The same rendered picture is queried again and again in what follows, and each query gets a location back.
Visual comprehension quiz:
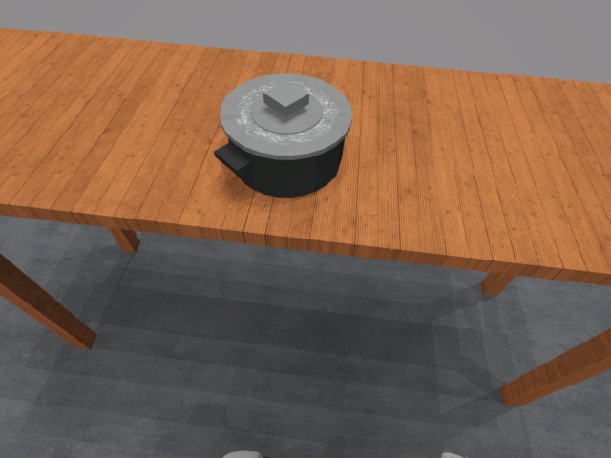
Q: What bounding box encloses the table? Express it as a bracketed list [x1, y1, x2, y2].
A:
[0, 28, 611, 406]

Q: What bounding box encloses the lid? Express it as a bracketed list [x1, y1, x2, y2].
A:
[220, 73, 352, 160]

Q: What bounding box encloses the pot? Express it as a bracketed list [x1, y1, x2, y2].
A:
[214, 138, 345, 198]

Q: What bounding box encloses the knob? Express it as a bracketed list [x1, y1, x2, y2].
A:
[263, 80, 309, 117]

